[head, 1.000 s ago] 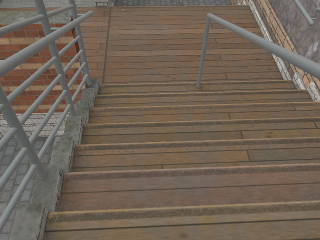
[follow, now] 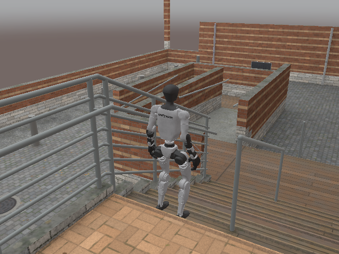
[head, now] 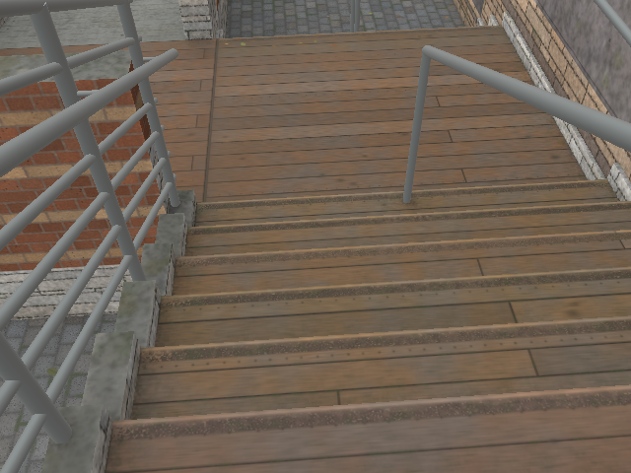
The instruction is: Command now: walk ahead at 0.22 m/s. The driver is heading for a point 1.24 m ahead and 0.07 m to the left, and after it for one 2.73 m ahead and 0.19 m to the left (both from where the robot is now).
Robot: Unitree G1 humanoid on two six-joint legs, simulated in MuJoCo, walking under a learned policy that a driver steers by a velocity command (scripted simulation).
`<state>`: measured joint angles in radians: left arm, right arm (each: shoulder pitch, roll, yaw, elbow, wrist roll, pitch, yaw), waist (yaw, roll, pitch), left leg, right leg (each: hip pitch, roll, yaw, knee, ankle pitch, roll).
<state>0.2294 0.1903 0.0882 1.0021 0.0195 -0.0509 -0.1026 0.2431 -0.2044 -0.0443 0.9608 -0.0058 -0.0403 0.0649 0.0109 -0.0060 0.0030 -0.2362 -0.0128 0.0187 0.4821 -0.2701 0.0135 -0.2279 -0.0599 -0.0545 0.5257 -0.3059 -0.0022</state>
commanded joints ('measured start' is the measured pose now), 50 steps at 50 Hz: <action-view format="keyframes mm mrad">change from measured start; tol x64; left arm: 1 282 223 80 49 49 -6 49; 50 70 174 -5 24 0 -52 144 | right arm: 1 42 -132 -52 -21 -52 -7 -42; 13 653 -219 -102 175 -36 -3 -71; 45 -294 -57 -4 -104 -25 -1 -23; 50 568 -224 -89 123 -49 -4 -57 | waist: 1 80 -124 125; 50 -416 184 30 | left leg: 1 -225 -16 28 80 -396 78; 13 497 126 -121 3 -137 87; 26 -378 117 -48 201 -169 133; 29 -101 120 -29 810 437 180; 31 -570 -44 -99 1546 -477 183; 42 -131 99 -8 262 930 44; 50 507 81 1 -96 418 215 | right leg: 1 43 -172 244 -269 -633 -228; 16 -954 11 172 836 -183 -93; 22 -82 72 -8 232 847 -52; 32 634 -182 306 195 773 -147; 33 651 -345 621 -9 4 -361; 38 -364 -139 396 -106 -53 -289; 45 -230 -20 202 85 58 -194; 49 -173 -33 92 897 858 -149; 50 -399 153 33 1547 186 -127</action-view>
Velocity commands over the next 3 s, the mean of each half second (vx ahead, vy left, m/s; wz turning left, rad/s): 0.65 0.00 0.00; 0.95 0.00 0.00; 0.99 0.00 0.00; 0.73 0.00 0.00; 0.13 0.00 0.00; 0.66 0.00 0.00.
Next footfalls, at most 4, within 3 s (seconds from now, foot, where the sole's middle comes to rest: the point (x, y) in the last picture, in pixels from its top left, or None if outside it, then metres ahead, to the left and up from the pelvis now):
0.60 right None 0.37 -0.01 -0.93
1.00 left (272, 448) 0.70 0.17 -1.08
1.36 right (329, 362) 1.06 0.02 -1.23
1.70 left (284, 307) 1.38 0.19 -1.39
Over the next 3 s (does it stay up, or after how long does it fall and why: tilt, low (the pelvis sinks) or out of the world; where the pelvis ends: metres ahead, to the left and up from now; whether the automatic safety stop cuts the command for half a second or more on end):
stays up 1.91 0.22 -0.92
